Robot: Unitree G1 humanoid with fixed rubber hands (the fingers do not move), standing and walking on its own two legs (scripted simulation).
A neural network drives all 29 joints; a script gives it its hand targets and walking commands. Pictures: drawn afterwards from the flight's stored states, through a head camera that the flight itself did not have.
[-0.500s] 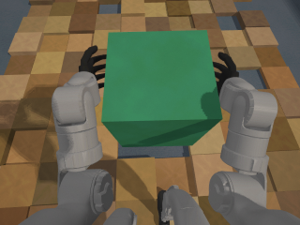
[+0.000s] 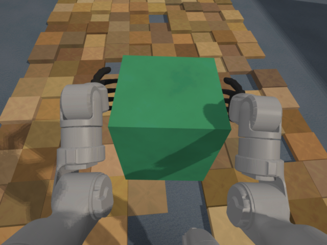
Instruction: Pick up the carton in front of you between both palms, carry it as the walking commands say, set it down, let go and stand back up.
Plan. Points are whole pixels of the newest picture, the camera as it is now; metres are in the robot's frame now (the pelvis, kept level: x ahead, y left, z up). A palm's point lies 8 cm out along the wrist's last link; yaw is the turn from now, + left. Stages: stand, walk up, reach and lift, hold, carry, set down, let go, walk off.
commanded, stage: carry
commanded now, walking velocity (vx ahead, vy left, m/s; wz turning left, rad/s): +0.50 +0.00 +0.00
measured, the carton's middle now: (166, 123) +0.38 -0.01 +0.06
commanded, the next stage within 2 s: none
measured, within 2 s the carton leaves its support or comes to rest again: neither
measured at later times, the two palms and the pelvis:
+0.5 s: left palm (122, 62) +0.67 +0.12 +0.02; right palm (205, 61) +0.69 -0.18 +0.01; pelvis +0.33 -0.05 -0.06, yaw +1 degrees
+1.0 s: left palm out of the picture +1.02 +0.12 +0.11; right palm out of the picture +1.00 -0.18 +0.11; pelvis +0.64 -0.01 -0.05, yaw +0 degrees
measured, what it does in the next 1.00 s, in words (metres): goes down: right foot 0.05 m lower, then left foot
